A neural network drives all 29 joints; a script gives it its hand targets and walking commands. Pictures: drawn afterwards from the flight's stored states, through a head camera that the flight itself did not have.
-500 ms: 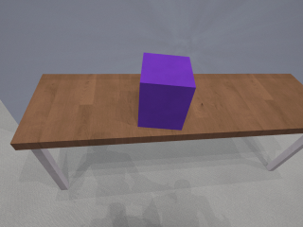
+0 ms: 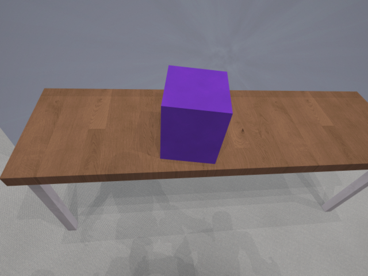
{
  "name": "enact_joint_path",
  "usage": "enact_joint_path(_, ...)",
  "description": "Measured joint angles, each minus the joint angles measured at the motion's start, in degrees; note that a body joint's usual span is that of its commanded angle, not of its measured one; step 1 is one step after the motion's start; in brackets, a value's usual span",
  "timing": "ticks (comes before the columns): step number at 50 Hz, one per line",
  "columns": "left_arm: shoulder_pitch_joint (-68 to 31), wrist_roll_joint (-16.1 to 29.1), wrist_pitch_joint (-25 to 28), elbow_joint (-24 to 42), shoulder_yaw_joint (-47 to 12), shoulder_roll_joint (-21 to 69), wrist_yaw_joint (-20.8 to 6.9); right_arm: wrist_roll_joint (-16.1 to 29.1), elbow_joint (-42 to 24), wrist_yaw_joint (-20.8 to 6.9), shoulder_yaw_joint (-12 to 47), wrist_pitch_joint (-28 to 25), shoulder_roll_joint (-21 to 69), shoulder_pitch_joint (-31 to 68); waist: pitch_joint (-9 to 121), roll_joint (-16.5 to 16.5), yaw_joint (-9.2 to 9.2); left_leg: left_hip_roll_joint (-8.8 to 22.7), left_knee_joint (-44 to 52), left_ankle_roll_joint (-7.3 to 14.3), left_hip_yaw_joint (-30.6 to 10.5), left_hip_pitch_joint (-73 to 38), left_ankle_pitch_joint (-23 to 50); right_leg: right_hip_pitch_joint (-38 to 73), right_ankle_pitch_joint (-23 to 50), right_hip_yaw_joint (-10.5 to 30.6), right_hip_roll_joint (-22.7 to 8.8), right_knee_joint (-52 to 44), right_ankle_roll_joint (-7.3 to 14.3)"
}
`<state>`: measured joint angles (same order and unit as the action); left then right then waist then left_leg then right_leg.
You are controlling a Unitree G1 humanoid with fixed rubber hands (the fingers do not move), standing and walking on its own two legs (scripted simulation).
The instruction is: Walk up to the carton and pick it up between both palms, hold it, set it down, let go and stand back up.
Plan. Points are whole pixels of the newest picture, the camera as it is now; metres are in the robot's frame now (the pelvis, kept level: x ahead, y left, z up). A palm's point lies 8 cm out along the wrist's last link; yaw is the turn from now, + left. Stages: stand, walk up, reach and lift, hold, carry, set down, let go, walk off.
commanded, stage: walk up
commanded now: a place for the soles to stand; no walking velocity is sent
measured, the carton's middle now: (192, 116) +0.63 +0.00 -0.06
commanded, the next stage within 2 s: none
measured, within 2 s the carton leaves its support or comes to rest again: neither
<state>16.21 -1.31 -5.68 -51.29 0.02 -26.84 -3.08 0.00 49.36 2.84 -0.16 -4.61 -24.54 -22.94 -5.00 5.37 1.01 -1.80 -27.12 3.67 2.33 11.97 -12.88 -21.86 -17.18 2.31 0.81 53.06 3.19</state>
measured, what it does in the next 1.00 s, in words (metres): steps on the spot: right foot, then left foot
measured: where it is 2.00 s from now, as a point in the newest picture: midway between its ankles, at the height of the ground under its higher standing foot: outside the picture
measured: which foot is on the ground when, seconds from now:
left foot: down 0.00-0.16, up 0.18-0.74, down 0.76-1.00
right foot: up 0.00-0.14, down 0.16-0.78, up 0.80-1.00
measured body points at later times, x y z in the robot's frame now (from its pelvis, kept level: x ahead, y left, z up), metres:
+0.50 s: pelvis +0.00 -0.10 -0.01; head +0.03 -0.11 +0.44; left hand +0.06 +0.22 -0.12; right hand +0.06 -0.43 -0.12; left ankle -0.02 +0.09 -0.69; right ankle +0.05 -0.16 -0.74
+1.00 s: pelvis -0.02 -0.01 +0.00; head +0.01 +0.06 +0.44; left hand +0.00 +0.29 -0.17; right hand +0.06 -0.34 -0.06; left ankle -0.02 +0.02 -0.74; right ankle +0.00 -0.20 -0.69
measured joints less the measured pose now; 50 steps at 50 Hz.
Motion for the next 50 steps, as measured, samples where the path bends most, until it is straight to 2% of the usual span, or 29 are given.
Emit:
enact_joint_path(6, -0.87, 0.00, 1.80, 0.02, 0.00, -0.02, 0.00, 0.00, 0.00, 0.00, 0.00, 0.09, 0.01, 0.96, 0.00, 0.06, 0.05, 0.06, -1.81, -2.10, 0.12, 1.09, -1.36, 0.68, -3.99, 0.06, -1.76, -8.87, 0.00)
enact_joint_path(7, -0.87, 0.01, 2.28, 0.04, 0.00, -0.04, 0.04, 0.00, 0.00, -0.02, 0.01, 0.24, 0.02, 1.24, 0.02, 0.06, 0.09, 0.18, -3.05, -2.68, 0.07, 1.69, -2.01, 1.55, -4.06, 0.10, -1.88, -12.45, 0.00)
enact_joint_path(8, -0.88, 0.00, 2.84, 0.03, 0.00, -0.03, 0.14, 0.00, 0.00, -0.06, 0.01, 0.35, 0.03, 1.59, -0.04, 0.05, 0.09, 0.32, -4.84, -3.37, -0.02, 2.51, -2.93, 2.43, -1.01, 0.06, -2.00, -16.08, -0.08)
enact_joint_path(10, -1.32, 0.00, 3.51, 0.00, -0.02, 0.83, 0.34, 0.00, 0.05, -0.09, 0.00, 1.31, 0.16, 3.00, -0.85, -1.24, 0.08, 0.83, -9.37, -3.02, -2.45, 4.25, -5.29, 2.60, 2.47, -0.99, -0.90, -16.11, -0.54)
enact_joint_path(13, -1.76, 0.00, 3.69, -0.02, -0.01, 1.76, 0.44, 0.00, 0.01, -0.09, 0.00, 1.87, 0.45, 4.82, -0.85, -1.35, 0.07, -0.12, -16.04, -1.99, -5.09, 7.11, -10.15, 2.74, 2.23, -1.08, -0.40, -17.02, -0.51)
enact_joint_path(20, -3.72, 0.00, 4.33, -0.01, 0.00, 2.33, 1.18, 0.00, 0.07, -0.10, 0.01, 3.77, 0.43, 4.90, -0.80, -1.57, 0.02, -0.32, -24.32, -2.12, -9.18, 8.86, -10.35, 2.80, 3.10, -1.71, -0.32, -18.56, 0.15)
enact_joint_path(29, -4.20, 0.00, 4.33, -0.03, 0.00, 2.36, 1.22, 0.00, 0.57, -0.10, 0.00, 4.26, 0.42, 4.60, -0.80, -2.30, 0.02, -0.33, -25.16, -3.13, -9.59, 8.90, -10.36, 3.14, 3.37, -5.03, 0.33, -18.56, 0.61)
enact_joint_path(34, -4.20, 0.00, 3.56, -0.05, -0.01, 2.36, 1.22, 0.00, 0.56, -0.09, 0.00, 4.26, 0.42, 4.60, -0.80, -2.32, -0.01, -0.31, -24.89, -3.12, -7.21, 8.82, -11.30, 3.28, 3.63, -7.23, 0.36, -18.57, 0.61)
enact_joint_path(36, -4.21, 0.00, 2.87, -0.05, -0.01, 2.38, 1.21, 0.00, 0.55, -0.09, 0.00, 4.27, 0.40, 4.57, -0.76, -2.37, -0.04, -0.08, -21.88, -2.77, -5.11, 7.82, -11.85, 3.26, 3.66, -7.96, 0.37, -18.58, 0.61)
enact_joint_path(38, -4.25, 0.00, 2.24, -0.04, -0.01, 2.39, 1.21, 0.00, 0.62, -0.09, 0.01, 3.95, 0.38, 4.38, -0.73, -2.43, -0.07, -0.02, -15.06, -2.18, -3.67, 5.25, -10.57, 3.09, 3.51, -8.67, 0.40, -18.15, 0.56)
enact_joint_path(40, -4.30, 0.15, 1.19, -0.10, -0.01, 2.52, 1.21, 0.00, 0.71, -0.09, 0.00, 3.62, 0.64, 4.28, -1.05, -1.84, 0.00, -0.48, -14.21, 0.44, -3.26, 4.75, -8.27, 2.72, 0.70, -8.61, -0.03, -15.93, 0.54)
enact_joint_path(42, -4.25, 0.38, 0.39, -0.06, 0.00, 2.88, 1.21, 0.00, 0.70, -0.09, 0.00, 3.56, 0.78, 4.27, -1.06, -1.82, -0.04, -0.61, -14.13, 1.53, -3.17, 4.44, -8.17, 1.90, -2.65, -7.30, -0.04, -11.85, 0.54)
enact_joint_path(44, -4.24, 0.74, 0.32, -0.03, 0.00, 2.87, 1.21, 0.00, 0.68, -0.09, 0.00, 3.39, 0.93, 4.26, -1.03, -1.81, -0.03, -0.61, -12.72, 1.68, -3.30, 4.02, -7.62, 1.48, -3.37, -4.92, -0.06, -9.51, 0.55)
enact_joint_path(47, -4.24, 1.15, 0.03, -0.04, -0.01, 2.87, 1.21, 0.00, 0.67, -0.09, 0.00, 2.63, 1.04, 4.26, -1.03, -1.78, -0.03, -0.62, -8.99, -0.03, -3.51, 3.38, -5.62, 1.46, -3.39, -1.00, -0.05, -8.28, 0.54)
enact_joint_path(50, -4.23, 1.31, -0.12, -0.18, -0.01, 2.86, 1.21, 0.00, 0.68, -0.09, 0.00, 2.35, 1.04, 4.29, -1.03, -1.76, -0.01, -0.75, -4.77, -4.24, -3.30, 2.95, -3.16, 1.45, -3.40, 0.52, -0.02, -8.12, 0.53)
